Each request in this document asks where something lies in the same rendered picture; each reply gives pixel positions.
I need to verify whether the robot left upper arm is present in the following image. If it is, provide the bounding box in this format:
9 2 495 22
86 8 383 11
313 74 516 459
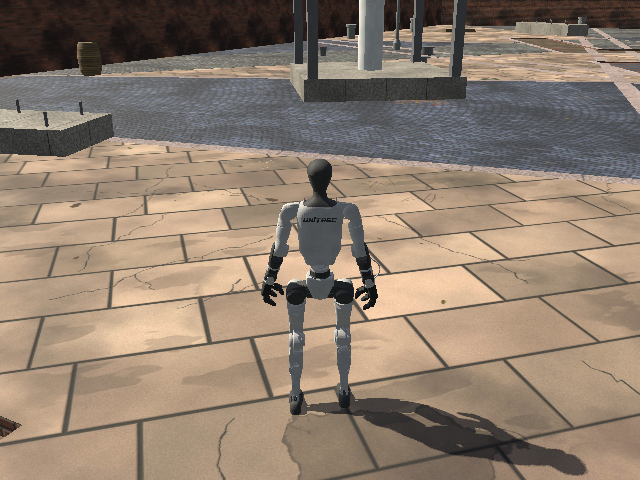
273 202 299 257

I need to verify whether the left robot forearm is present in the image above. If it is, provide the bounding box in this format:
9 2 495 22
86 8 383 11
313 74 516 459
263 242 283 285

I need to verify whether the robot left shin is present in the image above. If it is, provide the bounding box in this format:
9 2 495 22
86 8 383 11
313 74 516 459
289 333 303 401

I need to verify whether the robot shin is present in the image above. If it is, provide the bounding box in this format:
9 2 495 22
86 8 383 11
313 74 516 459
337 329 351 395
289 333 303 401

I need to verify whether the right robot forearm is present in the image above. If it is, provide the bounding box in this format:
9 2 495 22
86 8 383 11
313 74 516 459
356 242 375 288

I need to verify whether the right robot hand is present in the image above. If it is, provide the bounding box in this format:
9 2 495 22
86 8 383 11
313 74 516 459
355 284 378 310

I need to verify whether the robot right shin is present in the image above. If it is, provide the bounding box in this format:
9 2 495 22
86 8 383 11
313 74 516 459
337 329 351 395

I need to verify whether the left robot hand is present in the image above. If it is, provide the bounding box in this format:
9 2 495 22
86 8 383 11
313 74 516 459
261 281 284 306

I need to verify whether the robot right upper arm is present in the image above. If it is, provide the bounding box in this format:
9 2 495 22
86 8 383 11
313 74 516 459
341 202 367 258

